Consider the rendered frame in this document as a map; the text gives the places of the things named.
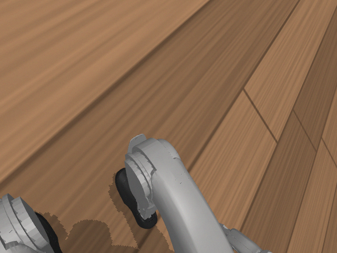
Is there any right robot foot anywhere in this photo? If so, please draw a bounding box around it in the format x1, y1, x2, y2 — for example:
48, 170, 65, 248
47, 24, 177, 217
115, 168, 157, 229

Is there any right robot hand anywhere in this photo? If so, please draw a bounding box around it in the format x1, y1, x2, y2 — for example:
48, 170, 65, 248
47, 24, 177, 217
219, 223, 263, 253

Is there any left robot foot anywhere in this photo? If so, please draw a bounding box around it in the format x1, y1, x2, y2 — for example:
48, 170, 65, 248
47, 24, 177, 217
35, 212, 62, 253

